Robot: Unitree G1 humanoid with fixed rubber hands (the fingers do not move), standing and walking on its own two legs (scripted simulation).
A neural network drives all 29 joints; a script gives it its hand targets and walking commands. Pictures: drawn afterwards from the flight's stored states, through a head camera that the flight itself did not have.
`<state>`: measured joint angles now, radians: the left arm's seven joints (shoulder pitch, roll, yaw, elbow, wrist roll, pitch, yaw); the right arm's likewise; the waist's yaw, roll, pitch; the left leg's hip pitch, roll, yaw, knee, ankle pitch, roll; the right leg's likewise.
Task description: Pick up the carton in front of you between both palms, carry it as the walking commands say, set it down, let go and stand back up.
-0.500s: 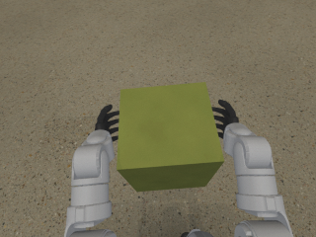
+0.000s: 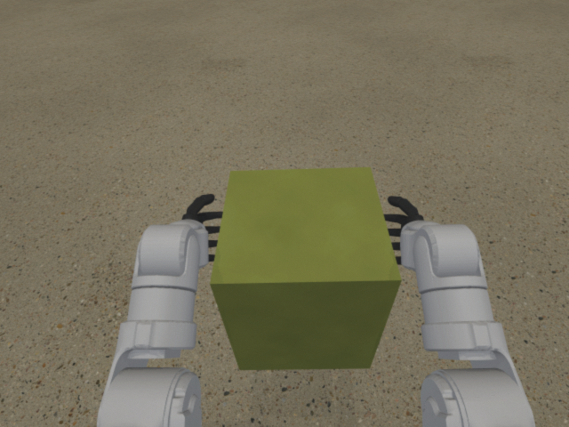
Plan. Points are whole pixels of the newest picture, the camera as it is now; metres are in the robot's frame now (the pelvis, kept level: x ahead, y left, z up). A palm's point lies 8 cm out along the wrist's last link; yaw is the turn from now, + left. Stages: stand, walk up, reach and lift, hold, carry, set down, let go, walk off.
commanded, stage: carry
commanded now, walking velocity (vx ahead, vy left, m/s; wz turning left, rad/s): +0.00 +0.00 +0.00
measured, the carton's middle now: (302, 272) +0.35 +0.00 +0.03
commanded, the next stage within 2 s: none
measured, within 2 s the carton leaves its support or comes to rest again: neither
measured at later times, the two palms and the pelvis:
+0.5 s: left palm (175, 255) +0.31 +0.16 +0.14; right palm (413, 250) +0.31 -0.14 +0.14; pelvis -0.04 +0.01 +0.00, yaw +0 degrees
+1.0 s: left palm (168, 262) +0.30 +0.17 +0.14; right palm (409, 257) +0.30 -0.13 +0.13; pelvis -0.05 +0.01 +0.00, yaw +0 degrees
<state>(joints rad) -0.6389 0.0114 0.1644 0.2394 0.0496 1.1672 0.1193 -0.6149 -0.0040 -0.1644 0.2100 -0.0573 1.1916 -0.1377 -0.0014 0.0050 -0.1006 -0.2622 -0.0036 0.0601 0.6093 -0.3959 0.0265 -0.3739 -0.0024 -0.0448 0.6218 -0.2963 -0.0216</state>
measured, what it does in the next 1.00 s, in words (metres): shifts its weight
